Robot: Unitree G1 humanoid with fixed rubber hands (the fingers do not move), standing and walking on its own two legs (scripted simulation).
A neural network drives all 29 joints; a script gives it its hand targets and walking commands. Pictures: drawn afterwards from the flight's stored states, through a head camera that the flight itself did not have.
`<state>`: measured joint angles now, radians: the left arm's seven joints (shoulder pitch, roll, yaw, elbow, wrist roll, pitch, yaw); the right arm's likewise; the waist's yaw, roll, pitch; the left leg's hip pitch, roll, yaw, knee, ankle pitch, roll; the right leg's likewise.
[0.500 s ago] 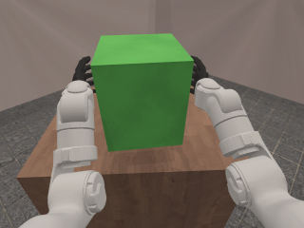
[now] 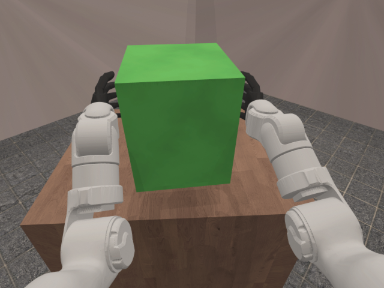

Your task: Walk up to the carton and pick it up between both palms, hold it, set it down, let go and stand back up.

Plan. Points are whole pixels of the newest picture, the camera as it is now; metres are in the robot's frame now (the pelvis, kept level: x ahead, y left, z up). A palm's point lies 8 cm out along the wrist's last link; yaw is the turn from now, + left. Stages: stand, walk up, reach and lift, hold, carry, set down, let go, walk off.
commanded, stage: hold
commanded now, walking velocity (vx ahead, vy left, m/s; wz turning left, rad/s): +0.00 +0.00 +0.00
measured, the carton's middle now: (178, 113) +0.41 +0.01 +0.23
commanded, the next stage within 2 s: set down in 1.56 s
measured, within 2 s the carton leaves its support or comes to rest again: neither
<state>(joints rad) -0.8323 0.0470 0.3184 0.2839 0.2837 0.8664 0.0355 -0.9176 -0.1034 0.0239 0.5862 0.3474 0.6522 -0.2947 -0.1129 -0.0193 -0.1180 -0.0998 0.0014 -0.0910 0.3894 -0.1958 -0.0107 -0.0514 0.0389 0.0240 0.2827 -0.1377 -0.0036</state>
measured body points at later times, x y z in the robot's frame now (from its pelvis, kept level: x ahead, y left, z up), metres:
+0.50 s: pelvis +0.00 +0.00 +0.00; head -0.08 +0.02 +0.44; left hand +0.38 +0.15 +0.27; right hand +0.37 -0.14 +0.27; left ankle +0.02 +0.12 -0.75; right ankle +0.02 -0.12 -0.75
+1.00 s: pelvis +0.00 +0.00 +0.00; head -0.08 +0.02 +0.44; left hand +0.38 +0.15 +0.27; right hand +0.37 -0.14 +0.27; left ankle +0.02 +0.12 -0.75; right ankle +0.02 -0.12 -0.75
